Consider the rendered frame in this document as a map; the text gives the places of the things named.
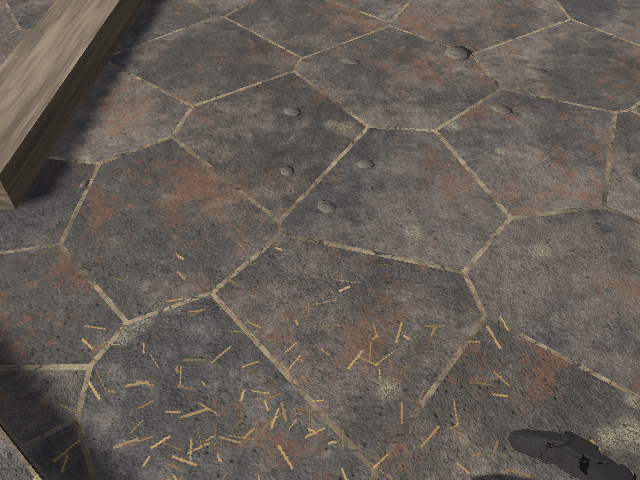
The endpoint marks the robot right hand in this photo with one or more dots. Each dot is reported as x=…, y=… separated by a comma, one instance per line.
x=571, y=453

